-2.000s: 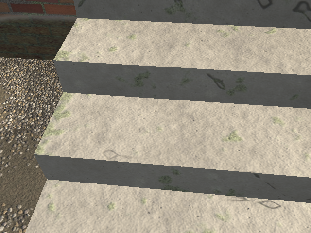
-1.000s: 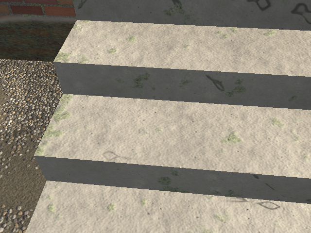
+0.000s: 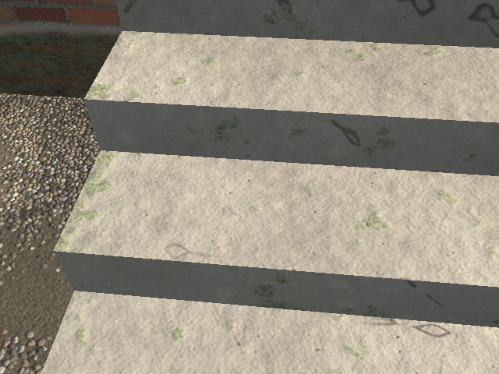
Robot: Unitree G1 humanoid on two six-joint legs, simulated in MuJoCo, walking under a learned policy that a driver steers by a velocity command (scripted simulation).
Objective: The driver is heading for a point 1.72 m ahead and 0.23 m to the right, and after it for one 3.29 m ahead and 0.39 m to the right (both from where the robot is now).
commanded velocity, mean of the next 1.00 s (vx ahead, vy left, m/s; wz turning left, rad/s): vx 0.50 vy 0.00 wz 0.00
